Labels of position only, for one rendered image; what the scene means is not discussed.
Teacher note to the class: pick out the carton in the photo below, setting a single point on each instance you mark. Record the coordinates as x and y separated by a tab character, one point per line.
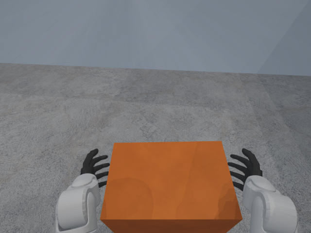
170	187

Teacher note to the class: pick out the robot right hand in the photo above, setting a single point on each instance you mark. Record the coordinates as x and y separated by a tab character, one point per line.
252	165

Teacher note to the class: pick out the right robot forearm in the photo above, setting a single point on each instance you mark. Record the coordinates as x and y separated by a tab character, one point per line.
270	211

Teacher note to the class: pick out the left robot forearm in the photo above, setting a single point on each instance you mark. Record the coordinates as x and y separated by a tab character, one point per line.
76	207

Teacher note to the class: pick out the robot left hand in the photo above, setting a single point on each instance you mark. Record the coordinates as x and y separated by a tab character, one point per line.
89	162

